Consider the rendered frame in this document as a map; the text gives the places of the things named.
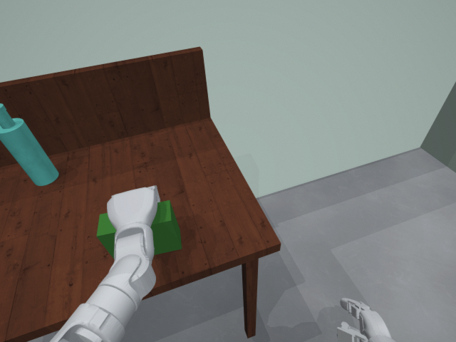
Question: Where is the sponge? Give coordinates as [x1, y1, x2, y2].
[97, 200, 182, 258]

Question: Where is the table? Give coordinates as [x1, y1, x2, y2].
[0, 47, 281, 342]

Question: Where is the robot right hand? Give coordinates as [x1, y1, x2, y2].
[337, 298, 391, 342]

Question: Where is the robot left forearm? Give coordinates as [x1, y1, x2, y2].
[50, 223, 156, 342]

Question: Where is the robot left hand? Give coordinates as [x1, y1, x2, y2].
[107, 185, 160, 249]

